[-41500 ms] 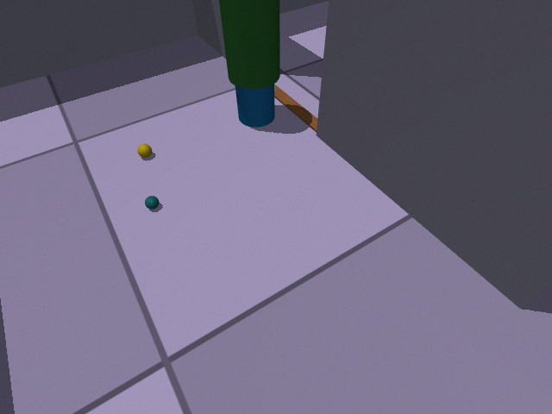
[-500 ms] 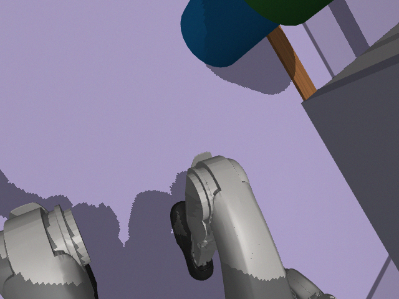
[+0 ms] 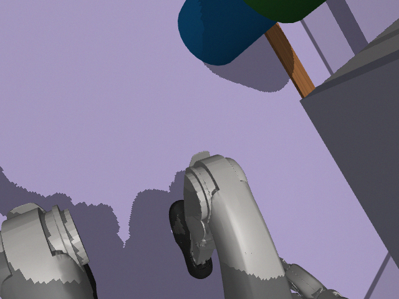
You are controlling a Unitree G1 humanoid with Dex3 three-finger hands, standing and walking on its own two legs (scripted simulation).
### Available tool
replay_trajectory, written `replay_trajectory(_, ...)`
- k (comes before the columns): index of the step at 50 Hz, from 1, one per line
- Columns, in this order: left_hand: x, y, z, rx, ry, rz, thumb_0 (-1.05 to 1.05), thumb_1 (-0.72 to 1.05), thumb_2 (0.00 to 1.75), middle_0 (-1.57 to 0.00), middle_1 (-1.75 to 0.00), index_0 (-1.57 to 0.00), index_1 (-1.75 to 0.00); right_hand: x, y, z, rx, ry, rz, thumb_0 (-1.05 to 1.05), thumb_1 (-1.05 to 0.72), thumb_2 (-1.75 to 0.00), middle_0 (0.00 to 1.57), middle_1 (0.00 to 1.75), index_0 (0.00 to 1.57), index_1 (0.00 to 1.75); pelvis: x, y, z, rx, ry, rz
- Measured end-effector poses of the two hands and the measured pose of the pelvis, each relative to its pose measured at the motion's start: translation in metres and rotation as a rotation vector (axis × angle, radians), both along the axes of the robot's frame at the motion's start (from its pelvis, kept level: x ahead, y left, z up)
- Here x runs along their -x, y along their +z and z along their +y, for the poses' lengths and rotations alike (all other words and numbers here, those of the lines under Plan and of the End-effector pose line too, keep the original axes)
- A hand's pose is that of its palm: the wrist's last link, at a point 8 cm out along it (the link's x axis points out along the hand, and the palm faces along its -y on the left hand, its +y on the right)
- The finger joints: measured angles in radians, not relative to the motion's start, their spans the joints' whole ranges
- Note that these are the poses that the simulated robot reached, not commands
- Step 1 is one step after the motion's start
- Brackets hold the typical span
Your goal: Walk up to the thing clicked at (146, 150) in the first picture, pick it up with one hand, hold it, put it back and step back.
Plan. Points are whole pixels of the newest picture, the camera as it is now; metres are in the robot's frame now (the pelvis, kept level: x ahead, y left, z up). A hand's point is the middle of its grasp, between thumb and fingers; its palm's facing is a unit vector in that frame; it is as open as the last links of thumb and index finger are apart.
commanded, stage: close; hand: left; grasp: from above
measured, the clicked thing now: out of the picture +0.45 +0.33 -0.26
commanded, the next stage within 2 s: settle in 0.40 s
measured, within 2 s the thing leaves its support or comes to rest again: leaves its support in 0.86 s
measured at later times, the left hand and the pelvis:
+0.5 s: hand out of the picture +0.43 +0.34 -0.23, palm faces -0.43 -0.14 -0.89, open 10.0 cm; pelvis +0.00 +0.00 +0.00, yaw +0 degrees
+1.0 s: hand out of the picture +0.45 +0.34 -0.19, palm faces -0.37 -0.12 -0.92, open 9.9 cm; pelvis +0.01 +0.00 +0.01, yaw +1 degrees
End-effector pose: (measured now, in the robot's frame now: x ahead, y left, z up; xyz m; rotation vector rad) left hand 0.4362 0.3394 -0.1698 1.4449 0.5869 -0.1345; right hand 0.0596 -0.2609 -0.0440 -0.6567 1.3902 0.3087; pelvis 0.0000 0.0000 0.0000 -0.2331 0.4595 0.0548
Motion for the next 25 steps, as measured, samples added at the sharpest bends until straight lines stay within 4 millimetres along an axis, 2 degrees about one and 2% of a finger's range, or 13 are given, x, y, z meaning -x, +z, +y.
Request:
replay_trajectory(12,0.0006,0.0014,-0.0001,0.006,-0.007,0.006,0.02,0.05,0.58,-0.63,-0.81,-0.55,-0.72,0.0098,0.0009,0.0025,-0.004,-0.019,0.034,0.00,-0.90,-0.90,0.20,0.30,0.20,0.30,-0.0001,0.0035,-0.0017,-0.003,-0.002,0.007)
replay_trajectory(25,0.0004,0.0023,-0.0002,-0.001,-0.018,-0.002,0.02,0.07,0.51,-0.70,-0.74,-0.59,-0.66,0.0068,0.0001,0.0034,0.004,-0.008,0.025,0.00,-0.90,-0.90,0.20,0.30,0.20,0.30,0.0011,0.0038,-0.0017,-0.002,-0.003,0.003)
